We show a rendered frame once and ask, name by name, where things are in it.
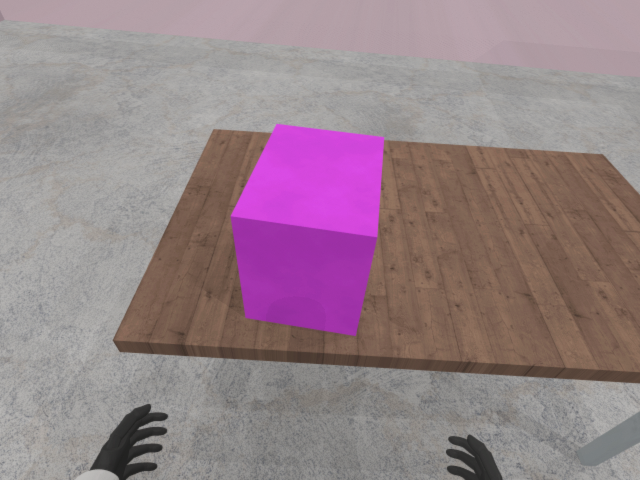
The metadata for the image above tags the table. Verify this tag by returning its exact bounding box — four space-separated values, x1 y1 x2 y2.
113 129 640 466

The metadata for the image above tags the carton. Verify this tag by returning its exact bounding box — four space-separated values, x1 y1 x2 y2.
231 124 384 336

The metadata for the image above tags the left robot hand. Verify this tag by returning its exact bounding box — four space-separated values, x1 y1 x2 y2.
89 404 168 480

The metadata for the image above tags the right robot hand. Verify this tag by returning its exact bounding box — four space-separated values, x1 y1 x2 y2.
446 434 503 480

